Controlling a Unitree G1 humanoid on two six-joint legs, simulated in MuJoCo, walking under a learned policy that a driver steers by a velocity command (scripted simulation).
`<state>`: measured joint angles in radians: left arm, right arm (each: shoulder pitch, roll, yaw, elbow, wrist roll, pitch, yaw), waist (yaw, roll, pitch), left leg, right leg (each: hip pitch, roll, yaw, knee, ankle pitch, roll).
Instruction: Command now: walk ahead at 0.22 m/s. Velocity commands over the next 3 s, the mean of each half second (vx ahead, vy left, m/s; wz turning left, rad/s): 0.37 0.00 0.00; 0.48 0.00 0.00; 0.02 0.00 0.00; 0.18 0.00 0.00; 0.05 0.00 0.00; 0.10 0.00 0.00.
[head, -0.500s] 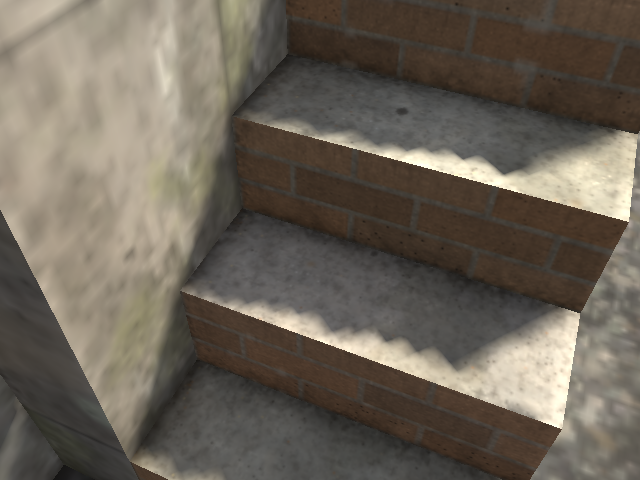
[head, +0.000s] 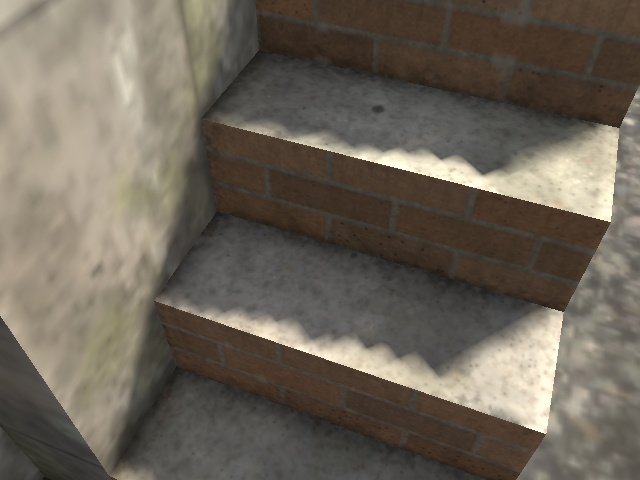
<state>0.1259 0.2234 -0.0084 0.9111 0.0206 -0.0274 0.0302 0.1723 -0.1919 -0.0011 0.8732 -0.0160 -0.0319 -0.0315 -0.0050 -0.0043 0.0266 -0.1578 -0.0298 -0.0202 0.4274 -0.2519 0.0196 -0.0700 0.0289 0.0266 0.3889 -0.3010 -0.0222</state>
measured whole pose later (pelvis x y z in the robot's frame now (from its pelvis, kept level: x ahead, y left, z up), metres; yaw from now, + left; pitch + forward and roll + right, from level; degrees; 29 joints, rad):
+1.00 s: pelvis +0.07 -0.01 +0.00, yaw +1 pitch +0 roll +0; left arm 0.31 0.22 0.01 1.05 0.03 -0.07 0.03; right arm 0.18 -0.19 0.00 0.95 -0.04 -0.02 -0.03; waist 0.00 0.01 0.01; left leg -0.36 0.03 0.09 0.74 -0.41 0.06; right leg -0.12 0.03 -0.02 0.38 -0.25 -0.04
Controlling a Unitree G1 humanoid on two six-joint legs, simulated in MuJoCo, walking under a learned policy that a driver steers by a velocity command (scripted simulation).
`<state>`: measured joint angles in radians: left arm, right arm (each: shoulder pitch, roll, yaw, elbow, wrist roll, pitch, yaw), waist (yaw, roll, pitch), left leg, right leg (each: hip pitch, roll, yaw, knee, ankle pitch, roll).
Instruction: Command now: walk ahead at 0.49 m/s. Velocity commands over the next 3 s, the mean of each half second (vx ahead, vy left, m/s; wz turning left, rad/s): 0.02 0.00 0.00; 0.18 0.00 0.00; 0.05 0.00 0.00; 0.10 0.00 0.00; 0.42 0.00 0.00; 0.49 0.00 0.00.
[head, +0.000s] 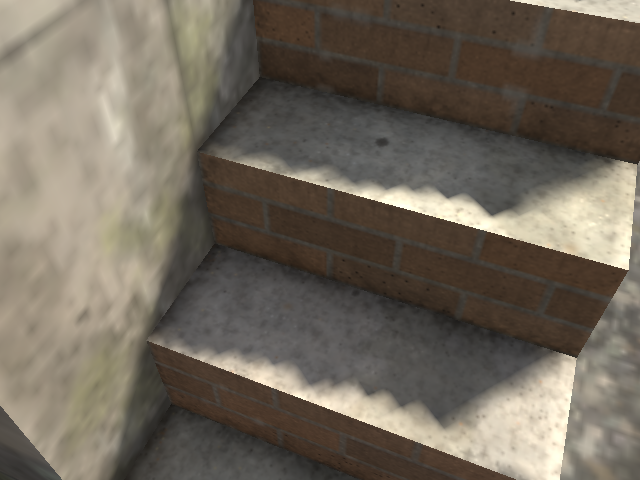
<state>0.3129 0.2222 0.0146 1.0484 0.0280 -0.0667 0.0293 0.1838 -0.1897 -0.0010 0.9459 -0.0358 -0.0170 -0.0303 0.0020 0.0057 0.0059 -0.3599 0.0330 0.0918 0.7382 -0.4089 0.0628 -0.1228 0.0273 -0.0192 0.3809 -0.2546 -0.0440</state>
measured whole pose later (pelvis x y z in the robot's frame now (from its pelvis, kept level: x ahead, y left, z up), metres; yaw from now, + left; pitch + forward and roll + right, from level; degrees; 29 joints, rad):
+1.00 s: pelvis +0.02 +0.01 +0.00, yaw -1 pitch -1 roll +1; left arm 0.22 0.19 -0.01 1.02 0.00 -0.02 0.04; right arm 0.29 -0.11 0.02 1.01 -0.02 -0.03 -0.09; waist -0.01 -0.05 0.01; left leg -0.17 -0.03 0.11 0.40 -0.22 0.06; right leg -0.05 -0.02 0.00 0.39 -0.33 0.00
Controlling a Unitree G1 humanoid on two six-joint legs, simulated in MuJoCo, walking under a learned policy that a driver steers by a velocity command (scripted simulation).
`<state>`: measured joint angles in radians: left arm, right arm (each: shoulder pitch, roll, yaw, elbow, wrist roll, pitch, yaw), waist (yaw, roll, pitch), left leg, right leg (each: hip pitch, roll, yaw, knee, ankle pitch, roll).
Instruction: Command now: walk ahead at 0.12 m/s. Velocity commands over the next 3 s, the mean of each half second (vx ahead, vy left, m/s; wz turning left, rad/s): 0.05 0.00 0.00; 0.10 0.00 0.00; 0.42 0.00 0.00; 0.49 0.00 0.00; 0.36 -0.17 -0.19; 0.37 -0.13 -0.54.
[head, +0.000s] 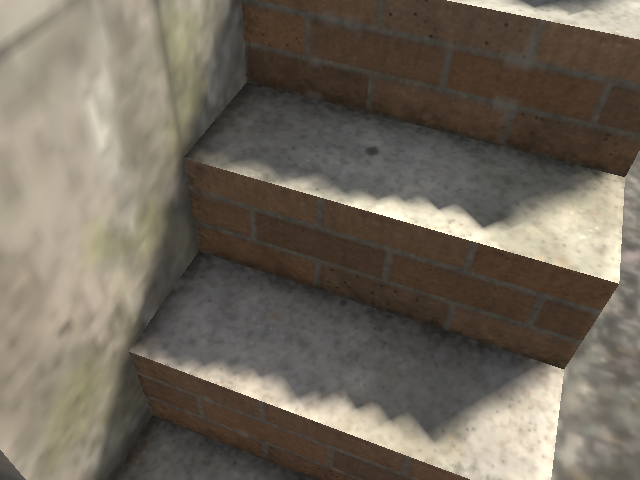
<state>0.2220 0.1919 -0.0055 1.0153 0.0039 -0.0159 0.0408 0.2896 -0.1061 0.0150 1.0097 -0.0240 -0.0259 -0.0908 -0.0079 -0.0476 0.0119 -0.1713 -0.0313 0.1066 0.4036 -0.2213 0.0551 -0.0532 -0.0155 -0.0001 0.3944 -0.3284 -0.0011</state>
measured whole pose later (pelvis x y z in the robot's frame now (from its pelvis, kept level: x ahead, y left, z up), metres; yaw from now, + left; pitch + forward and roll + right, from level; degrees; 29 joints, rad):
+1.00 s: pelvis -0.02 +0.00 +0.01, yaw +0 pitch +0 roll +0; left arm 0.31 0.16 0.01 1.10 0.01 -0.02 0.03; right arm 0.28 -0.15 0.03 1.01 -0.02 -0.02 -0.06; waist 0.00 -0.01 0.00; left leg -0.18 -0.03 0.09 0.31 -0.14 0.06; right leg -0.07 -0.01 0.00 0.32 -0.25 -0.01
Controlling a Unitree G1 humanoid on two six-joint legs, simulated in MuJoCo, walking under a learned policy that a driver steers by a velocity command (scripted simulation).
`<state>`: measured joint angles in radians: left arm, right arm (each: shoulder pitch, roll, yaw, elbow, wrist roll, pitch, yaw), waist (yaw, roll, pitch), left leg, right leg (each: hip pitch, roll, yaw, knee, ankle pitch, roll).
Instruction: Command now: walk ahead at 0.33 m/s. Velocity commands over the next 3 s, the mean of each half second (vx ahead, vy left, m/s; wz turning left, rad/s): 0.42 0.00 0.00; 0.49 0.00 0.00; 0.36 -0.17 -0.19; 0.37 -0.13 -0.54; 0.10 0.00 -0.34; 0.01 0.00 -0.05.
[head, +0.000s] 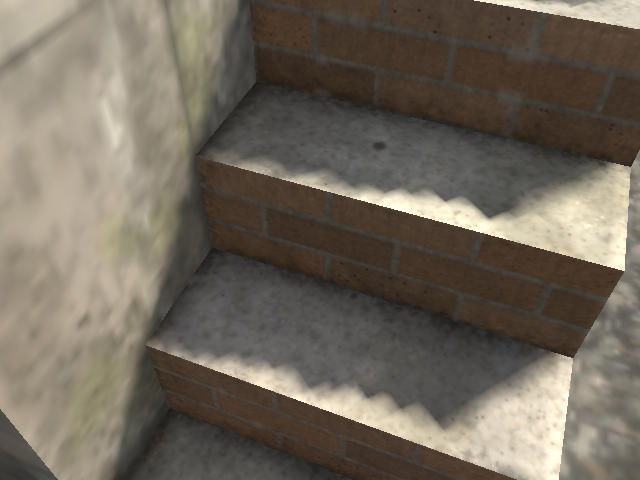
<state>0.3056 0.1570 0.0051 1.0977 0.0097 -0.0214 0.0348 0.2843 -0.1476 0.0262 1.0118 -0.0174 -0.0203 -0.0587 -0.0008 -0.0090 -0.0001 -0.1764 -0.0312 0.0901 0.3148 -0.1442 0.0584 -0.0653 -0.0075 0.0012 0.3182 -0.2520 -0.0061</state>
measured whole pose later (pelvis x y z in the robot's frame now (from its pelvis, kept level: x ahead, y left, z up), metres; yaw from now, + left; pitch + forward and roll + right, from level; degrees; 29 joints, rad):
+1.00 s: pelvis +0.19 -0.05 +0.17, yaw +0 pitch +1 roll -1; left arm 0.37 0.22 0.03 1.04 0.06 -0.05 0.02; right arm 0.13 -0.11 -0.01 0.64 -0.03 -0.01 -0.06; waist -0.03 0.02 -0.03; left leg -1.02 -0.08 -0.12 1.92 -0.10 0.08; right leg -0.44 -0.03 -0.13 0.84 -0.42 -0.04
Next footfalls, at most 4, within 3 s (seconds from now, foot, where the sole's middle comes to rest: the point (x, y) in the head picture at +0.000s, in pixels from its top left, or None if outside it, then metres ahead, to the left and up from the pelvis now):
0.72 right None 0.25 -0.16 -0.57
1.32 left None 0.40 0.17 -0.57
1.80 right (455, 370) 0.53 -0.18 -0.34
2.44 left None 0.33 0.14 -0.57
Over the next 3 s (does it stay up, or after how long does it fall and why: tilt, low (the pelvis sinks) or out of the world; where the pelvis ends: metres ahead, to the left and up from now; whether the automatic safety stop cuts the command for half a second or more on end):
stays up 0.13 0.15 0.04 its command is cut before an obstacle after 1.2 s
